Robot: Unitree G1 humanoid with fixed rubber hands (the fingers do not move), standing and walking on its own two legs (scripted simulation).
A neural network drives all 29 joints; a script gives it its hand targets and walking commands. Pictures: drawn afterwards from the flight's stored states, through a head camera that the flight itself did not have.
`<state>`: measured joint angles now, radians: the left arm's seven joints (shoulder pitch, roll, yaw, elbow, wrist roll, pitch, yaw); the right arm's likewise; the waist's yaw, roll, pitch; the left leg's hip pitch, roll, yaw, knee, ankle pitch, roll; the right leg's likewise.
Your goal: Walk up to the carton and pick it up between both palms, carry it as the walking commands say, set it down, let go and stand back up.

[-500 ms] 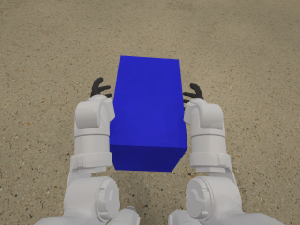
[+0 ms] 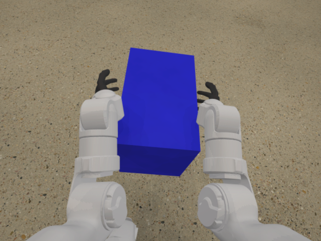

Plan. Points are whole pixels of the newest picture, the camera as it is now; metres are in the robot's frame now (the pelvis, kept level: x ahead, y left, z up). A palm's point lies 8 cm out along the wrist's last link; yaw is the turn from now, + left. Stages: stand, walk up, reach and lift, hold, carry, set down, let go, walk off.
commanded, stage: carry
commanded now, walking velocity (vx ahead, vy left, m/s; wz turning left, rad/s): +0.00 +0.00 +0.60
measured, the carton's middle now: (156, 114) +0.43 +0.03 +0.03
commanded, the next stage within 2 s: none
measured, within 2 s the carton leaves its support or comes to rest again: neither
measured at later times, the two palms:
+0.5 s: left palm (11, 175) +0.20 +0.27 +0.13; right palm (159, 158) +0.26 +0.03 +0.10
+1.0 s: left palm out of the picture -0.02 +0.33 +0.14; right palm out of the picture +0.07 +0.09 +0.13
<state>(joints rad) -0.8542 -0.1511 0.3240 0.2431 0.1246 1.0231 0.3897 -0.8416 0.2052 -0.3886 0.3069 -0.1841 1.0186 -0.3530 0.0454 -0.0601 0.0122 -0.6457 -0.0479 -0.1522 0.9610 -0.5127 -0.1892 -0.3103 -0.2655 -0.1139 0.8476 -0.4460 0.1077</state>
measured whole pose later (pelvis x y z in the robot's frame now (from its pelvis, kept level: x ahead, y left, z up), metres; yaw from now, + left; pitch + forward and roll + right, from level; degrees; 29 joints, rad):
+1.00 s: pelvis -0.26 +0.09 +0.03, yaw +22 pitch -1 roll +1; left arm -0.46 -0.22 0.20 -0.04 0.10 1.22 0.32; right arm -0.45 0.21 -0.17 -0.04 -0.15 1.25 -0.32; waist 0.02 -0.01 -0.03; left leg -0.55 -0.06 -0.04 0.94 -0.33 -0.07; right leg -0.38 -0.21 -0.07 0.63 -0.22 0.05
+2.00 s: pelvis -0.57 +0.04 +0.03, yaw +33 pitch +2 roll +0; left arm -0.55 -0.25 0.32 -0.03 0.11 1.10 0.32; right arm -0.57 0.26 -0.25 0.04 -0.15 1.13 -0.36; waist 0.02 0.02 0.02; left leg -0.53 0.02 -0.08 0.80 -0.40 -0.08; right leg -0.41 -0.03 -0.12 0.70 -0.32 -0.03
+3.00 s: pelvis -0.53 -0.12 +0.04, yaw +67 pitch +4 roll +1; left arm -0.47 -0.22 0.15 -0.12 0.11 1.21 0.28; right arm -0.39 0.19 -0.14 -0.17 -0.15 1.28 -0.29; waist -0.06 0.03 0.02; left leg -0.56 0.00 0.02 1.09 -0.42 -0.10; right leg -0.40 -0.09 -0.15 0.62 -0.28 -0.02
